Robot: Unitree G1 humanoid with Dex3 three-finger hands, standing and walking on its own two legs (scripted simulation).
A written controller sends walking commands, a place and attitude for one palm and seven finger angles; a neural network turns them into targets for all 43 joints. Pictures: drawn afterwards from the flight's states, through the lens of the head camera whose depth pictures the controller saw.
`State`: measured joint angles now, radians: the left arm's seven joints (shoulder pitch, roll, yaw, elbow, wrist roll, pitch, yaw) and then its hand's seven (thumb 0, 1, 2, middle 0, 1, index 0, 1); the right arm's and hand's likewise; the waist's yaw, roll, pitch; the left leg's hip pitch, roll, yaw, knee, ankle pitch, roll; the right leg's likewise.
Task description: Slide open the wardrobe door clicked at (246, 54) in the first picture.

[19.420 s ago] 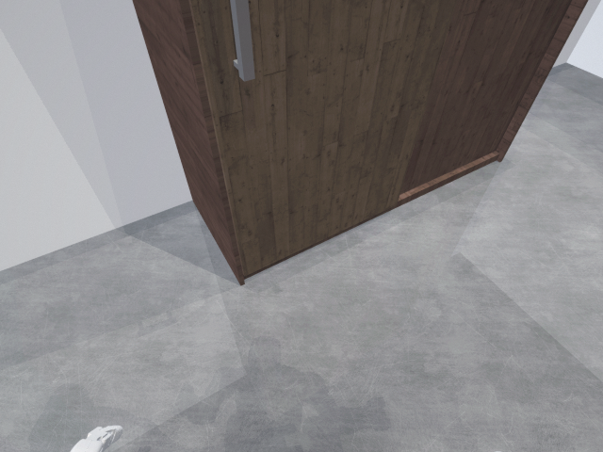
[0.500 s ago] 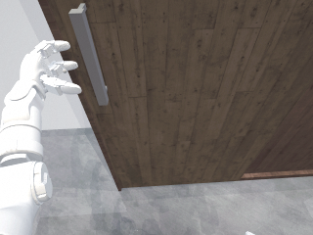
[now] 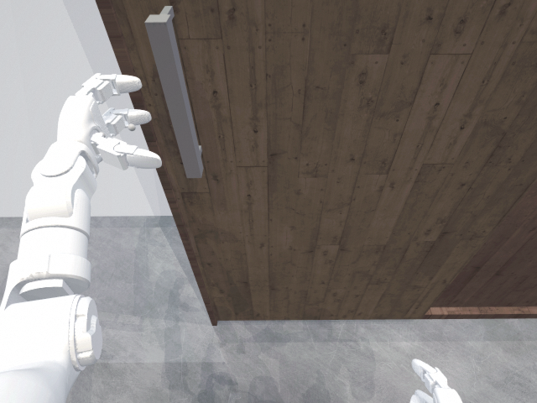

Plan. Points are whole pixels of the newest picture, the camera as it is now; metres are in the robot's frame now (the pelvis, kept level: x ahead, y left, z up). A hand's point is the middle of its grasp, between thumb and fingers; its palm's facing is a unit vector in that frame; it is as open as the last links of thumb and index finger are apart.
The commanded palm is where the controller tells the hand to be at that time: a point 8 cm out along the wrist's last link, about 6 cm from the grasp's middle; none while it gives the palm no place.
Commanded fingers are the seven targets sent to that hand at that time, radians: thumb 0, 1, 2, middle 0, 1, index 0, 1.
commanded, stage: move the hooked fingers beside the handle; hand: left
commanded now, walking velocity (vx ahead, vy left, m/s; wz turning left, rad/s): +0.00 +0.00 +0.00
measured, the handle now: (183, 102) +0.50 +0.16 +0.21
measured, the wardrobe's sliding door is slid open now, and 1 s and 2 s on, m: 0.00 0.00 0.00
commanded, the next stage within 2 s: feel for the door with the fingertips in 1.22 s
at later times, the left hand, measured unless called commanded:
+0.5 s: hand (130, 115) +0.43 +0.22 +0.22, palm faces +0.08 -1.00 -0.01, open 14.0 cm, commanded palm +0.41 +0.27 +0.21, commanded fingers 0.00 -0.50 0.30 -0.30 -1.20 -0.30 -1.20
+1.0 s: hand (128, 120) +0.43 +0.23 +0.22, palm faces +0.09 -1.00 -0.03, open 14.0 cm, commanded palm +0.41 +0.27 +0.22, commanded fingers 0.00 -0.50 0.30 -0.30 -1.20 -0.30 -1.20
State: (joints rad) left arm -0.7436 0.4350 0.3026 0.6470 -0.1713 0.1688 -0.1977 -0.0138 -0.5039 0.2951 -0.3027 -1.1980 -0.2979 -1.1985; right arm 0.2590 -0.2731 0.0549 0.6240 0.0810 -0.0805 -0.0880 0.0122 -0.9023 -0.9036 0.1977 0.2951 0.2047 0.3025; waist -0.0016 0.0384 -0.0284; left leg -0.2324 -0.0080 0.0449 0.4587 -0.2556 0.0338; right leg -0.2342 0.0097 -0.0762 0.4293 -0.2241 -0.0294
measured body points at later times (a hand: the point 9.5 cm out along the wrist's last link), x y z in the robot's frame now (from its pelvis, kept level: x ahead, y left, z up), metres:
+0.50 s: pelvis +0.00 -0.01 +0.00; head +0.00 -0.02 +0.45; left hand +0.42 +0.27 +0.23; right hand +0.09 -0.27 -0.11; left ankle -0.01 +0.09 -0.74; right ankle +0.00 -0.10 -0.74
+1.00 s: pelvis +0.00 +0.00 +0.00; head +0.01 -0.02 +0.45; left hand +0.42 +0.28 +0.22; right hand +0.11 -0.26 -0.11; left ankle -0.01 +0.09 -0.74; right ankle +0.00 -0.10 -0.74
